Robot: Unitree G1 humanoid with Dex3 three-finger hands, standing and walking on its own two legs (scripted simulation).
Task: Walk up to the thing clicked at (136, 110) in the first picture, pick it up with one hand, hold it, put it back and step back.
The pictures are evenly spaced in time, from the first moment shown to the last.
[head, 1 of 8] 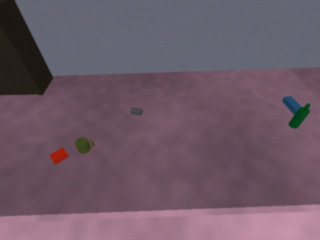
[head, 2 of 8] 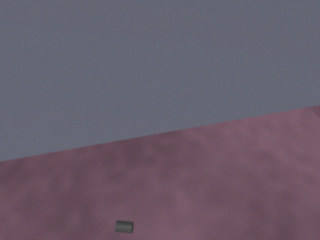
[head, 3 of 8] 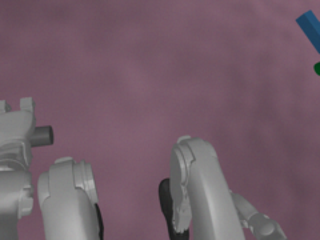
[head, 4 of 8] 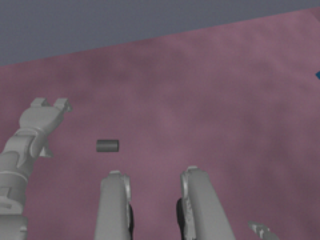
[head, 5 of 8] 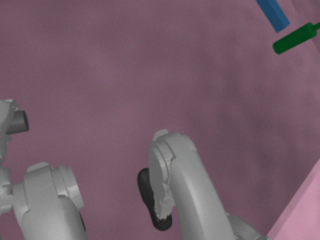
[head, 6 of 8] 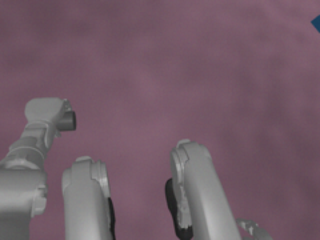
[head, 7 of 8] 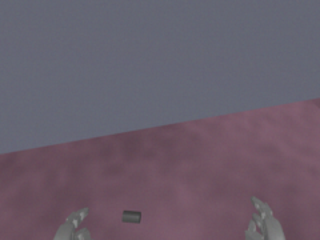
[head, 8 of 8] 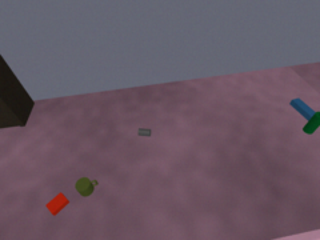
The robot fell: no
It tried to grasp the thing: yes
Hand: left
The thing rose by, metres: 0.68
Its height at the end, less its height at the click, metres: +0.00
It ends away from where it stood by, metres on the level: 0.05
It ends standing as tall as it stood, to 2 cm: yes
